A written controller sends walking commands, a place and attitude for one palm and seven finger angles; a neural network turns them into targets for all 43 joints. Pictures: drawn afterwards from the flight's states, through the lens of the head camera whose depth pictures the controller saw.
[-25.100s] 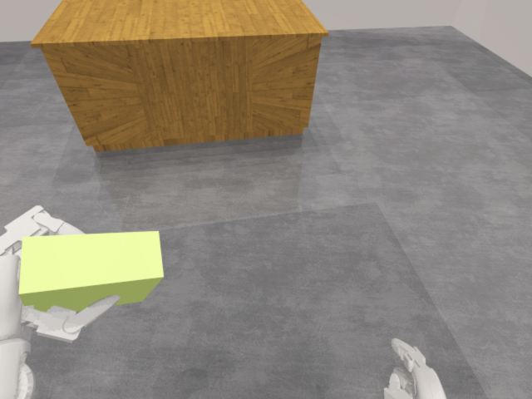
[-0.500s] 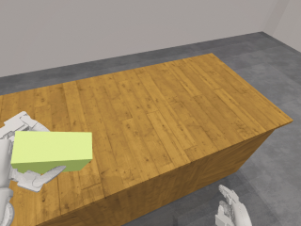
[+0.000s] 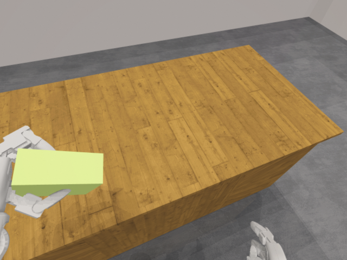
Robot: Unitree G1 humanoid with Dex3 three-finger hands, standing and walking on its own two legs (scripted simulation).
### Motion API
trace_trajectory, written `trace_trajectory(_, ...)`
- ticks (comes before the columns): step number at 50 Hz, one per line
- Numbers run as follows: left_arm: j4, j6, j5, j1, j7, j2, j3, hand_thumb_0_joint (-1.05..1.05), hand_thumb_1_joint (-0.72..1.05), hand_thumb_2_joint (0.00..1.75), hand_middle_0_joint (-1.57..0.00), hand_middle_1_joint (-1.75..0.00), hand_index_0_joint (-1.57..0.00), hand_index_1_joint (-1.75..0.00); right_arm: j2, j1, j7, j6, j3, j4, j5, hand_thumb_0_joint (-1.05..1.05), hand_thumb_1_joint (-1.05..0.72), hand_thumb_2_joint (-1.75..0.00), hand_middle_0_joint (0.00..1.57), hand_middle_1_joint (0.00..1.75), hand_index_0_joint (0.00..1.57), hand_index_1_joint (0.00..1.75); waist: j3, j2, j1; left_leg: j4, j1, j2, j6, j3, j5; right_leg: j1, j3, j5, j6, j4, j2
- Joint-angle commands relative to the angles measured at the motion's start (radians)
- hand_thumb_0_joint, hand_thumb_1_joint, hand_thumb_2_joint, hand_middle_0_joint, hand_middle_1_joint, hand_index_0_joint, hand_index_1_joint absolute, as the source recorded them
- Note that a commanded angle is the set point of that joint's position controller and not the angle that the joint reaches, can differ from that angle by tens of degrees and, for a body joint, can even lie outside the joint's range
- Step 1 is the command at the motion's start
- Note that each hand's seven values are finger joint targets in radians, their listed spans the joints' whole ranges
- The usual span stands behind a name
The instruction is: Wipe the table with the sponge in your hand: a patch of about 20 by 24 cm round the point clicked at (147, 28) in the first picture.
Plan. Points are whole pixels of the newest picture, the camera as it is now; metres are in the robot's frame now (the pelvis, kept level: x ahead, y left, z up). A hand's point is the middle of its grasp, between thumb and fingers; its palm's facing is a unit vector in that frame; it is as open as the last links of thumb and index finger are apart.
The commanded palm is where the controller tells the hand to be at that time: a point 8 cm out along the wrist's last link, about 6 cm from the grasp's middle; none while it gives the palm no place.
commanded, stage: come to a stop and stand still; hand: left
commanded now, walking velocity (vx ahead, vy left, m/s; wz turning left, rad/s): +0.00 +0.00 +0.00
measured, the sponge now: (70, 175) +0.24 +0.22 +0.10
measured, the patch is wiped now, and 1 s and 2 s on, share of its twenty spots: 0.00 0.00 0.00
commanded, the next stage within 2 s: look again from close up in 1.32 s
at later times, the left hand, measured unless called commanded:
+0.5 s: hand (29, 165) +0.22 +0.26 +0.16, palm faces +0.34 -0.85 -0.39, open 9.5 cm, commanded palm +0.16 +0.30 +0.18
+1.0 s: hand (33, 174) +0.21 +0.25 +0.16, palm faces +0.34 -0.84 -0.43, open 9.5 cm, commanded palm +0.15 +0.28 +0.18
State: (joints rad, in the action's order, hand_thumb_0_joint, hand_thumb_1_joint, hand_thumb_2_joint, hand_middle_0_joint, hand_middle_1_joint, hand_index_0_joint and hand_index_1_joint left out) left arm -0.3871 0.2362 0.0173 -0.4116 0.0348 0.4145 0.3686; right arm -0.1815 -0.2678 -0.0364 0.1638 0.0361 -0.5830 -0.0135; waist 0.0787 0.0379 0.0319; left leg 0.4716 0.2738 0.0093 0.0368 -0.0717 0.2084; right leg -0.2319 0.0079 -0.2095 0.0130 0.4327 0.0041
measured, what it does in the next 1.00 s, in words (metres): stands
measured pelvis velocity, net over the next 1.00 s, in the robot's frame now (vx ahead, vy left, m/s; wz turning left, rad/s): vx -0.01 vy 0.00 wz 0.01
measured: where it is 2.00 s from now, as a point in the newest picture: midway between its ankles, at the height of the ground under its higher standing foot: outside the picture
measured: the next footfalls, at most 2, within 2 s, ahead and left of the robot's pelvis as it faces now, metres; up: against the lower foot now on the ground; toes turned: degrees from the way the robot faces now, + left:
none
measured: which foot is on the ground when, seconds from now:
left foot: down 0.00-1.00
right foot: down 0.00-1.00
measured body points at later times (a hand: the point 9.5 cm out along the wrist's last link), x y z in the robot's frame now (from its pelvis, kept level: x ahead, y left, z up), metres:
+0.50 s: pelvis +0.01 +0.01 +0.00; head +0.03 +0.04 +0.45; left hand +0.20 +0.30 +0.18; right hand +0.20 -0.20 -0.06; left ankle +0.03 +0.09 -0.74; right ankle +0.01 -0.13 -0.74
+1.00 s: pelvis -0.01 +0.00 +0.00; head +0.01 +0.02 +0.45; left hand +0.18 +0.29 +0.19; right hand +0.16 -0.23 -0.07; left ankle +0.03 +0.09 -0.74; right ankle +0.01 -0.13 -0.74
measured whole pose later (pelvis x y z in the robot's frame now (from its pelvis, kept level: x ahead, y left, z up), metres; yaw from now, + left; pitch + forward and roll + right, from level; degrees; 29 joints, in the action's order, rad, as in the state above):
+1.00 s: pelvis -0.01 +0.00 +0.00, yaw +0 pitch +0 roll -1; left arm -0.44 0.24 0.01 -0.43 0.07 0.38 0.35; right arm -0.21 -0.25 -0.05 0.16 0.02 -0.59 -0.01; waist 0.02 0.01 0.02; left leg 0.45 0.27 0.01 0.04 -0.06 0.18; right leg -0.21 0.02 -0.17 0.01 0.37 0.00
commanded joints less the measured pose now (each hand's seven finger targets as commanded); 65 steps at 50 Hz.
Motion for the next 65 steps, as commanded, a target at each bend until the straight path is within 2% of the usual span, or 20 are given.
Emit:
trace_trajectory(1, -0.368, 0.107, 0.027, 0.153, 0.038, 0.154, 0.121, 0.0, 0.1, 1.3, -1.2, -1.6, -1.2, -1.6, -0.124, 0.111, -0.002, 0.088, -0.039, 0.159, 0.01, 0.0, -0.9, -0.9, 0.2, 0.3, 0.2, 0.3, -0.245, -0.2, 0.0, -0.058, -0.138, 0.074, -0.007, 0.09, -0.152, 0.068, -0.053, 0.209, -0.042, -0.036, 0.056)
trace_trajectory(5, -0.287, 0.084, 0.023, 0.006, 0.044, 0.127, 0.125, 0.0, 0.1, 1.3, -1.2, -1.6, -1.2, -1.6, -0.132, 0.109, 0.011, 0.087, -0.052, 0.139, 0.006, 0.0, -0.9, -0.9, 0.2, 0.3, 0.2, 0.3, -0.27, -0.122, -0.003, -0.033, -0.184, 0.08, -0.019, 0.092, -0.305, 0.069, -0.057, 0.302, -0.038, -0.034, 0.052)
trace_trajectory(6, -0.255, 0.078, 0.028, -0.016, 0.037, 0.096, 0.101, 0.0, 0.1, 1.3, -1.2, -1.6, -1.2, -1.6, -0.134, 0.096, 0.013, 0.073, -0.053, 0.137, 0.011, 0.0, -0.9, -0.9, 0.2, 0.3, 0.2, 0.3, -0.264, -0.078, -0.002, -0.032, -0.177, 0.087, -0.015, 0.093, -0.312, 0.066, -0.045, 0.315, -0.033, -0.046, 0.052)
trace_trajectory(9, -0.204, 0.064, 0.033, 0.003, 0.034, 0.124, 0.131, 0.0, 0.1, 1.3, -1.2, -1.6, -1.2, -1.6, -0.139, 0.112, 0.004, 0.047, -0.061, 0.141, 0.005, 0.0, -0.9, -0.9, 0.2, 0.3, 0.2, 0.3, -0.22, -0.031, -0.008, -0.059, -0.142, 0.095, -0.026, 0.103, -0.278, 0.05, -0.052, 0.293, -0.03, -0.057, 0.054)
trace_trajectory(13, -0.219, 0.058, 0.036, 0.049, 0.028, 0.131, 0.125, 0.0, 0.1, 1.3, -1.2, -1.6, -1.2, -1.6, -0.134, 0.123, -0.007, 0.025, -0.052, 0.162, 0.003, 0.0, -0.9, -0.9, 0.2, 0.3, 0.2, 0.3, -0.207, -0.052, -0.013, -0.084, -0.139, 0.099, -0.026, 0.106, -0.293, 0.051, -0.036, 0.281, -0.028, -0.058, 0.049)
trace_trajectory(20, -0.405, 0.068, 0.019, 0.116, 0.047, 0.168, 0.12, 0.0, 0.1, 1.3, -1.2, -1.6, -1.2, -1.6, -0.134, 0.144, -0.014, 0.04, -0.044, 0.179, 0.007, 0.0, -0.9, -0.9, 0.2, 0.3, 0.2, 0.3, -0.261, -0.179, -0.007, -0.089, -0.16, 0.092, -0.027, 0.103, -0.271, 0.086, -0.027, 0.259, -0.035, -0.034, 0.043)
trace_trajectory(21, -0.371, 0.069, 0.025, 0.085, 0.044, 0.128, 0.089, 0.0, 0.1, 1.3, -1.2, -1.6, -1.2, -1.6, -0.132, 0.131, -0.014, 0.038, -0.04, 0.179, 0.014, 0.0, -0.9, -0.9, 0.2, 0.3, 0.2, 0.3, -0.251, -0.17, -0.005, -0.096, -0.145, 0.1, -0.023, 0.104, -0.251, 0.083, -0.011, 0.238, -0.033, -0.044, 0.046)
trace_trajectory(25, -0.321, 0.06, 0.019, 0.067, 0.054, 0.16, 0.133, 0.0, 0.1, 1.3, -1.2, -1.6, -1.2, -1.6, -0.137, 0.128, -0.015, 0.039, -0.046, 0.168, 0.008, 0.0, -0.9, -0.9, 0.2, 0.3, 0.2, 0.3, -0.226, -0.157, -0.01, -0.114, -0.126, 0.099, -0.036, 0.114, -0.177, 0.073, -0.023, 0.198, -0.036, -0.054, 0.044)
trace_trajectory(26, -0.283, 0.062, 0.025, 0.057, 0.047, 0.113, 0.093, 0.0, 0.1, 1.3, -1.2, -1.6, -1.2, -1.6, -0.135, 0.116, -0.014, 0.032, -0.042, 0.166, 0.013, 0.0, -0.9, -0.9, 0.2, 0.3, 0.2, 0.3, -0.212, -0.141, -0.01, -0.125, -0.108, 0.105, -0.034, 0.117, -0.14, 0.067, -0.012, 0.172, -0.034, -0.065, 0.044)
trace_trajectory(30, -0.228, 0.055, 0.02, 0.069, 0.047, 0.134, 0.115, 0.0, 0.1, 1.3, -1.2, -1.6, -1.2, -1.6, -0.138, 0.125, -0.018, 0.031, -0.046, 0.161, 0.003, 0.0, -0.9, -0.9, 0.2, 0.3, 0.2, 0.3, -0.16, -0.111, -0.014, -0.158, -0.076, 0.103, -0.035, 0.128, -0.017, 0.037, -0.026, 0.107, -0.033, -0.09, 0.041)
trace_trajectory(31, -0.2, 0.056, 0.025, 0.065, 0.04, 0.091, 0.073, 0.0, 0.1, 1.3, -1.2, -1.6, -1.2, -1.6, -0.137, 0.119, -0.017, 0.027, -0.042, 0.162, 0.007, 0.0, -0.9, -0.9, 0.2, 0.3, 0.2, 0.3, -0.153, -0.098, -0.015, -0.165, -0.066, 0.107, -0.029, 0.125, 0.026, 0.03, -0.017, 0.085, -0.029, -0.1, 0.041)
trace_trajectory(38, -0.242, 0.061, 0.009, 0.1, 0.048, 0.115, 0.073, 0.0, 0.1, 1.3, -1.2, -1.6, -1.2, -1.6, -0.14, 0.125, -0.018, 0.041, -0.047, 0.169, 0.004, 0.0, -0.9, -0.9, 0.2, 0.3, 0.2, 0.3, -0.145, -0.089, -0.014, -0.187, -0.016, 0.095, -0.01, 0.136, 0.188, 0.04, -0.038, 0.01, -0.029, -0.111, 0.038)
trace_trajectory(45, -0.305, 0.066, 0.005, 0.085, 0.063, 0.171, 0.134, 0.0, 0.1, 1.3, -1.2, -1.6, -1.2, -1.6, -0.143, 0.134, -0.018, 0.053, -0.055, 0.161, 0.002, 0.0, -0.9, -0.9, 0.2, 0.3, 0.2, 0.3, -0.188, -0.122, -0.015, -0.143, -0.058, 0.081, -0.012, 0.13, 0.082, 0.044, -0.056, 0.055, -0.042, -0.108, 0.046)
trace_trajectory(46, -0.275, 0.068, 0.011, 0.073, 0.059, 0.124, 0.094, 0.0, 0.1, 1.3, -1.2, -1.6, -1.2, -1.6, -0.142, 0.125, -0.018, 0.05, -0.05, 0.157, 0.007, 0.0, -0.9, -0.9, 0.2, 0.3, 0.2, 0.3, -0.182, -0.118, -0.015, -0.148, -0.055, 0.085, -0.011, 0.132, 0.086, 0.038, -0.045, 0.046, -0.039, -0.11, 0.045)
trace_trajectory(50, -0.245, 0.055, 0.013, 0.05, 0.06, 0.144, 0.12, 0.0, 0.1, 1.3, -1.2, -1.6, -1.2, -1.6, -0.142, 0.127, -0.019, 0.05, -0.056, 0.15, 0.002, 0.0, -0.9, -0.9, 0.2, 0.3, 0.2, 0.3, -0.178, -0.1, -0.016, -0.137, -0.075, 0.082, -0.015, 0.127, 0.037, 0.027, -0.063, 0.083, -0.041, -0.118, 0.047)
trace_trajectory(51, -0.221, 0.055, 0.017, 0.038, 0.055, 0.106, 0.088, 0.0, 0.1, 1.3, -1.2, -1.6, -1.2, -1.6, -0.146, 0.118, -0.018, 0.046, -0.057, 0.146, 0.006, 0.0, -0.9, -0.9, 0.2, 0.3, 0.2, 0.3, -0.181, -0.079, -0.015, -0.131, -0.074, 0.085, -0.011, 0.124, 0.028, 0.027, -0.055, 0.089, -0.038, -0.121, 0.045)
trace_trajectory(55, -0.228, 0.039, 0.015, 0.057, 0.055, 0.128, 0.099, 0.0, 0.1, 1.3, -1.2, -1.6, -1.2, -1.6, -0.145, 0.135, -0.019, 0.043, -0.059, 0.148, -0.003, 0.0, -0.9, -0.9, 0.2, 0.3, 0.2, 0.3, -0.174, -0.072, -0.019, -0.125, -0.095, 0.083, -0.013, 0.123, -0.022, 0.013, -0.073, 0.125, -0.04, -0.125, 0.051)
trace_trajectory(56, -0.202, 0.039, 0.021, 0.051, 0.05, 0.092, 0.064, 0.0, 0.1, 1.3, -1.2, -1.6, -1.2, -1.6, -0.148, 0.127, -0.018, 0.039, -0.056, 0.145, 0.004, 0.0, -0.9, -0.9, 0.2, 0.3, 0.2, 0.3, -0.171, -0.063, -0.018, -0.127, -0.088, 0.086, -0.01, 0.121, -0.001, 0.008, -0.065, 0.105, -0.036, -0.133, 0.05)
trace_trajectory(61, -0.254, 0.034, 0.018, 0.084, 0.054, 0.105, 0.064, 0.0, 0.1, 1.3, -1.2, -1.6, -1.2, -1.6, -0.144, 0.136, -0.022, 0.037, -0.054, 0.152, 0.004, 0.0, -0.9, -0.9, 0.2, 0.3, 0.2, 0.3, -0.18, -0.078, -0.017, -0.131, -0.096, 0.087, -0.007, 0.122, -0.01, 0.017, -0.068, 0.112, -0.039, -0.125, 0.051)
trace_trajectory(65, -0.32, 0.032, 0.015, 0.084, 0.063, 0.163, 0.117, 0.0, 0.1, 1.3, -1.2, -1.6, -1.2, -1.6, -0.142, 0.142, -0.025, 0.039, -0.057, 0.156, 0.001, 0.0, -0.9, -0.9, 0.2, 0.3, 0.2, 0.3, -0.208, -0.12, -0.015, -0.127, -0.108, 0.085, -0.011, 0.127, -0.065, 0.05, -0.069, 0.161, -0.043, -0.105, 0.052)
